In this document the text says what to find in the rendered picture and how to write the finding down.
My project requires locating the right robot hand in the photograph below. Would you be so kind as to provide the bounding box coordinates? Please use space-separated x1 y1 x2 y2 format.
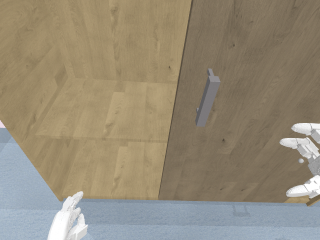
279 123 320 199

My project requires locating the handle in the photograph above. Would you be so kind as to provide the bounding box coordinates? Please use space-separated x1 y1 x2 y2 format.
195 68 221 127

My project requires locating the left robot hand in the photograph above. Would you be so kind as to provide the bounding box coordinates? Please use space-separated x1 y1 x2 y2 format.
47 191 88 240

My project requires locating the wardrobe door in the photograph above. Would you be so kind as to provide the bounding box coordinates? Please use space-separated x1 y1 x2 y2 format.
290 195 309 198
158 0 320 203

